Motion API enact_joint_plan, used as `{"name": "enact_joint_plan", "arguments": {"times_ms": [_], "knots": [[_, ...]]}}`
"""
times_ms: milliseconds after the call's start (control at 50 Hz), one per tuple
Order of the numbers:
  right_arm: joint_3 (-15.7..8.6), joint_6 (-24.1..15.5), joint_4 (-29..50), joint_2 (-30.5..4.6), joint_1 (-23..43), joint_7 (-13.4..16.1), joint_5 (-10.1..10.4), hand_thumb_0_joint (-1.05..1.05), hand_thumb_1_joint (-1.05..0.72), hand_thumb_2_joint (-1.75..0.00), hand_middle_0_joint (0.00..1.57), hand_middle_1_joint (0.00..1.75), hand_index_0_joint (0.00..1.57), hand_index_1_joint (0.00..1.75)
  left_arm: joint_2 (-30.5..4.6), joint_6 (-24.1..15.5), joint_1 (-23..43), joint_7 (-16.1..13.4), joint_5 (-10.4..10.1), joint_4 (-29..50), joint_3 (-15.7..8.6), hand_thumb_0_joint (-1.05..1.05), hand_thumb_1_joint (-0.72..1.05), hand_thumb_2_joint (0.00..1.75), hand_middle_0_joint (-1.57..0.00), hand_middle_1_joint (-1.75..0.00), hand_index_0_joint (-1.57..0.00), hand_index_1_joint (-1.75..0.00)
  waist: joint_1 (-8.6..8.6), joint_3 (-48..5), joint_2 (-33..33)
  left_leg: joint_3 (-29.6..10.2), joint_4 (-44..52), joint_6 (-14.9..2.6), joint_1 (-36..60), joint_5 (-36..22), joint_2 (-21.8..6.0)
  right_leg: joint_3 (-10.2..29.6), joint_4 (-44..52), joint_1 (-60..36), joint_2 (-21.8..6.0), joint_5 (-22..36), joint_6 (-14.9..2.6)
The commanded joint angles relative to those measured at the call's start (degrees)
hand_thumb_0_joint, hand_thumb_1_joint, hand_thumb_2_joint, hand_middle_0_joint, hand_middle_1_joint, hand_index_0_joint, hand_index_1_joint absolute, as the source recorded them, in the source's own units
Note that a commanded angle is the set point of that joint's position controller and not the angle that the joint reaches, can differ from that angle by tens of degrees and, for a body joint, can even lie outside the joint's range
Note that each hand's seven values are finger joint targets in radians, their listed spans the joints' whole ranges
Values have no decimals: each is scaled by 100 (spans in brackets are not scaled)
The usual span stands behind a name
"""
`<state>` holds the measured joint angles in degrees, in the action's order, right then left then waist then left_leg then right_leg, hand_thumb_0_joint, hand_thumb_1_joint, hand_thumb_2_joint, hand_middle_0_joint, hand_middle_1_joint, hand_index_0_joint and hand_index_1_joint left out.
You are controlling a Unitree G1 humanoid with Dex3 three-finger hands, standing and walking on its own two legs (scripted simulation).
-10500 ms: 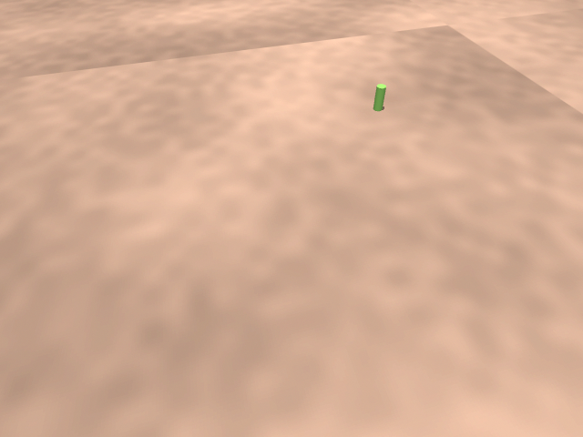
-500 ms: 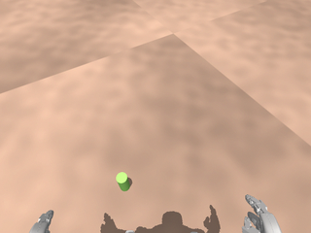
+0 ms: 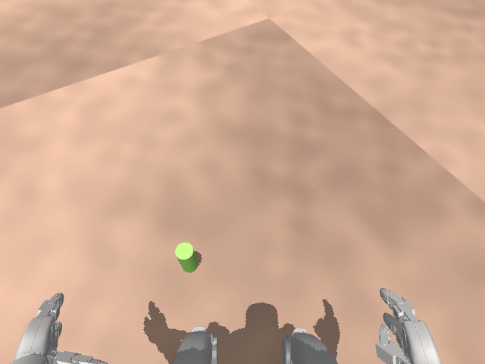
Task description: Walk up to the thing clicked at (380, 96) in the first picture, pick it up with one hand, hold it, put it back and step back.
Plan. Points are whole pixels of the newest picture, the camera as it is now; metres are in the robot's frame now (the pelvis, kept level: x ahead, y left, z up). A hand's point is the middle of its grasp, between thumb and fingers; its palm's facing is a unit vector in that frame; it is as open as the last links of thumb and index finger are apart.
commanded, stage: go down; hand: left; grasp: from the side
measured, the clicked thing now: (187, 258) +0.48 +0.20 -0.59
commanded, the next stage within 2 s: approach in 1.70 s
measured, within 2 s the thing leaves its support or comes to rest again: neither
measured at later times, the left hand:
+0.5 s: hand (90, 272) +0.33 +0.34 -0.20, palm faces +0.16 -0.97 -0.16, open 17.1 cm
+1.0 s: hand (92, 255) +0.38 +0.37 -0.24, palm faces +0.12 -0.99 -0.09, open 17.2 cm
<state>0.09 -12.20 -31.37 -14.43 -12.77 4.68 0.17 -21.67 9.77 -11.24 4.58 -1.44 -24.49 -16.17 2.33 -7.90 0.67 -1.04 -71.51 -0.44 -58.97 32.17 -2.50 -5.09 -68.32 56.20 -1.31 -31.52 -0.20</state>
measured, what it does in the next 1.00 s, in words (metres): lowers itself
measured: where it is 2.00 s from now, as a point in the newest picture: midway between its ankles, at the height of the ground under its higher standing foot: outside the picture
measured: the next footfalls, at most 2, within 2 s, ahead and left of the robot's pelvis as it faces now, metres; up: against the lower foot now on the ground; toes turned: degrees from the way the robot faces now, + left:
none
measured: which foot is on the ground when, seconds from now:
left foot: down 0.00-1.00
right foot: down 0.00-1.00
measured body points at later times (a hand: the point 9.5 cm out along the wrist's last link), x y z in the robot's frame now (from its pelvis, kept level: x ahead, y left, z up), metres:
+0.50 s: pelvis -0.05 -0.01 -0.17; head +0.15 +0.02 +0.24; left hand +0.32 +0.39 -0.19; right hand +0.06 -0.28 -0.29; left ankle +0.02 +0.11 -0.63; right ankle +0.01 -0.12 -0.63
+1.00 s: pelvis -0.07 +0.01 -0.25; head +0.15 +0.05 +0.14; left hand +0.37 +0.42 -0.24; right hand +0.03 -0.29 -0.35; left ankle +0.02 +0.11 -0.63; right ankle +0.01 -0.12 -0.63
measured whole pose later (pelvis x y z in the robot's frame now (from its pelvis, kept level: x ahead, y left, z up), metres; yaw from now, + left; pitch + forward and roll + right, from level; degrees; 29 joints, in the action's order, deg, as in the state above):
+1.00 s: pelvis -0.07 +0.01 -0.25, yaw -5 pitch +34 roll -7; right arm 5.6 -9.3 -39.3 -20.2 -8.1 0.9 -2.7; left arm -50.3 -23.9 40.6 36.4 -8.0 -65.9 -44.0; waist 6.7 -6.1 -1.3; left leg -3.5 -122.6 -1.9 -117.9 39.3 -3.3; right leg -5.6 -118.5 114.2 -2.0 -38.3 -0.6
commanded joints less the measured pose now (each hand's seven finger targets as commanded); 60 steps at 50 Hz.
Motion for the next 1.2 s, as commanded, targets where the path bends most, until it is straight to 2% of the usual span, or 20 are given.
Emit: {"name": "enact_joint_plan", "arguments": {"times_ms": [0, 80, 160, 220, 260, 320, 360, 380, 420, 440, 500, 540, 560, 620, 640, 700, 800, 920, 1100, 1180], "knots": [[-432, -419, 526, -961, 2, 18, 20, 0, -95, -91, 20, 30, 20, 30, -1492, -1161, 1395, 503, -280, 219, -863, 0, -45, 3, -6, -1, -5, -2, 158, -1480, 401, -66, 154, -89, 134, -814, 183, 370, -4, 276, 118, 797, -114], [-419, -450, 256, -1146, -112, -26, 11, 0, -95, -91, 20, 30, 20, 30, -2199, -2018, 2323, 1121, -434, -410, -1239, 0, -46, 6, -6, -5, -5, -6, 60, -2262, 638, -167, -542, -68, -404, -944, 166, 489, -791, 1002, 65, 776, -153], [-384, -286, 141, -1350, -178, -87, -15, 0, -91, -90, 20, 30, 20, 30, -2752, -2528, 2863, 1505, -498, -1003, -1688, 0, -50, 7, -6, -6, -4, -7, -216, -2963, 1107, -418, -864, 22, -232, -1378, 93, 269, -1552, 1869, 97, 853, -244], [-375, -158, 29, -1452, -203, -138, -24, 0, -90, -90, 20, 30, 20, 30, -2829, -2692, 3109, 1706, -542, -1596, -1843, 0, -48, 9, -6, -7, -4, -9, -237, -3057, 1098, -542, -999, 42, -304, -1363, 61, 195, -1803, 2266, 112, 771, -264], [-374, -85, -19, -1486, -185, -170, -7, 0, -90, -90, 20, 30, 20, 30, -3152, -2795, 3160, 1797, -603, -1981, -2193, 0, -46, 10, -5, -7, -4, -8, -304, -2986, 811, -509, -1125, -5, -770, -1005, 85, 223, -1834, 2271, 124, 573, -246], [-336, -1, -71, -1490, -241, -212, -20, 0, -90, -90, 20, 30, 20, 30, -3345, -2982, 3562, 2022, -718, -2290, -2383, 0, -47, 9, -5, -8, -4, -9, -132, -3260, 302, -341, -1711, -130, -1509, -1063, 129, 320, -1978, 2109, 118, 725, -193], [-290, -16, -101, -1449, -204, -228, -56, 0, -91, -90, 20, 30, 20, 30, -3493, -3217, 4299, 2181, -790, -2133, -2417, 0, -45, 8, -5, -7, -4, -8, 24, -3321, 141, -213, -2135, -195, -2081, -948, 150, 425, -2070, 2073, 109, 673, -136], [-271, -12, -153, -1477, -208, -227, -74, 0, -91, -90, 20, 30, 20, 30, -3588, -3267, 4000, 2242, -807, -2741, -2613, 0, -43, 7, -5, -7, -4, -7, 34, -3139, -110, -175, -2327, -235, -2474, -958, 146, 472, -2155, 2057, 97, 750, -107], [-252, -34, -181, -1476, -206, -240, -105, 0, -91, -90, 20, 30, 20, 30, -3922, -3550, 5037, 2403, -816, -2117, -2583, 0, -39, 7, -4, -5, -3, -6, 96, -3495, 205, -129, -2589, -237, -2565, -804, 124, 607, -2287, 2163, 82, 636, -93], [-229, -18, -239, -1498, -253, -226, -118, 0, -91, -90, 20, 30, 20, 30, -4222, -3623, 5146, 2455, -826, -2172, -2783, 0, -37, 6, -4, -5, -3, -5, 33, -3616, 262, -118, -2610, -227, -2595, -670, 122, 665, -2282, 2143, 91, 489, -94], [-189, -6, -410, -1537, -341, -236, -160, 0, -91, -90, 20, 30, 20, 30, -3996, -3645, 5189, 2684, -804, -2664, -2553, 0, -37, 6, -4, -5, -4, -5, 105, -3410, 665, -162, -2610, -144, -2462, -379, 95, 578, -2452, 2833, 115, 129, -163], [-162, 25, -425, -1631, -392, -228, -151, 0, -91, -90, 20, 30, 20, 30, -4412, -3669, 5493, 2767, -765, -2563, -2750, 0, -41, 6, -5, -6, -4, -6, 46, -3622, 1028, -245, -2587, -89, -2237, -301, 72, 417, -2683, 3193, 134, 33, -232], [-92, 43, -396, -1659, -330, -225, -170, 0, -90, -90, 20, 30, 20, 30, -4636, -3628, 5159, 2796, -754, -3018, -2966, 0, -42, 5, -5, -5, -4, -5, -24, -3513, 976, -274, -2653, -86, -2247, -459, 57, 343, -2822, 3283, 145, 156, -237], [-100, 111, -439, -1740, -399, -229, -173, 0, -92, -90, 20, 30, 20, 30, -4727, -3656, 5766, 2921, -788, -2504, -2910, 0, -46, 4, -6, -6, -5, -6, 17, -3875, 1344, -339, -2726, -60, -2079, -589, 38, 212, -3097, 3465, 146, 287, -272], [-23, 128, -477, -1682, -437, -232, -184, 0, -92, -91, 20, 30, 20, 30, -4779, -3593, 5390, 2928, -793, -3077, -3046, 0, -46, 4, -6, -5, -5, -6, 25, -3653, 1099, -304, -2828, -89, -2367, -611, 50, 218, -3102, 3371, 149, 285, -242], [-3, 136, -482, -1750, -352, -243, -180, 0, -92, -90, 20, 30, 20, 30, -4907, -3613, 5615, 2995, -843, -2968, -3124, 0, -44, 2, -6, -3, -5, -3, 31, -3552, 1105, -365, -2964, -90, -2546, -589, 23, 135, -3367, 3649, 161, 298, -261], [-4, 162, -514, -1819, -325, -257, -214, 0, -92, -91, 20, 30, 20, 30, -4873, -3640, 5892, 3106, -813, -3100, -3024, 0, -46, 3, -5, -4, -4, -4, 179, -3220, 1249, -490, -3132, -72, -2669, -411, -23, 34, -3674, 4225, 144, 179, -272], [50, 166, -547, -1900, -391, -270, -258, 0, -92, -91, 20, 30, 20, 30, -5088, -3723, 6596, 3222, -836, -2986, -3025, 0, -49, 3, -5, -4, -4, -4, 311, -3444, 1414, -541, -3410, -48, -2673, -342, -29, -7, -3961, 4527, 109, 146, -264], [224, 266, -543, -2021, -485, -256, -315, 0, -91, -90, 20, 30, 20, 30, -5748, -3632, 6926, 3260, -759, -3025, -3240, 0, -47, 6, -5, -5, -4, -6, 280, -3554, 1649, -532, -3692, -44, -2909, -253, -4, -86, -4266, 4603, 94, 121, -267], [303, 303, -514, -2024, -475, -254, -329, 0, -92, -91, 20, 30, 20, 30, -5822, -3601, 6877, 3285, -763, -3260, -3307, 0, -47, 7, -4, -6, -3, -6, 390, -3306, 1473, -489, -3878, -80, -3310, -209, 22, -127, -4291, 4589, 113, 85, -246]]}}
